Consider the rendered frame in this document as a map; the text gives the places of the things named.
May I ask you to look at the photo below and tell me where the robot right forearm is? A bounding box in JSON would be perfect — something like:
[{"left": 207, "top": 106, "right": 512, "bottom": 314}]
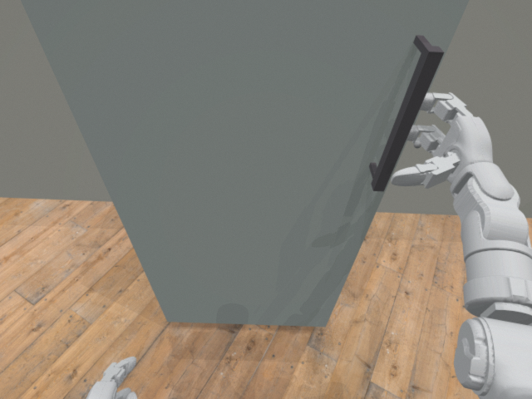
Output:
[{"left": 450, "top": 162, "right": 532, "bottom": 326}]

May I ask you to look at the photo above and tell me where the robot right upper arm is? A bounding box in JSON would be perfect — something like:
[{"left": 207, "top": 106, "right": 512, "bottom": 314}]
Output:
[{"left": 454, "top": 317, "right": 532, "bottom": 399}]

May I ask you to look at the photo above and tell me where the handle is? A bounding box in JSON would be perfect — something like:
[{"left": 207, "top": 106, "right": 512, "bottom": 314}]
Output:
[{"left": 369, "top": 35, "right": 444, "bottom": 191}]

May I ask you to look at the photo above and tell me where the robot left hand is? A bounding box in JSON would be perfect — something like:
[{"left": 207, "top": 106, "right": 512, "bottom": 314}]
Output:
[{"left": 86, "top": 357, "right": 137, "bottom": 399}]

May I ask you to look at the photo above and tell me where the fridge door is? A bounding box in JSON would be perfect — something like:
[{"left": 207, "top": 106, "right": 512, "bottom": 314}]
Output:
[{"left": 21, "top": 0, "right": 469, "bottom": 327}]

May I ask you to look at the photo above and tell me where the robot right hand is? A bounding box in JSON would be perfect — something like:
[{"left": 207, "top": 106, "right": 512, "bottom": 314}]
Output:
[{"left": 391, "top": 92, "right": 493, "bottom": 189}]

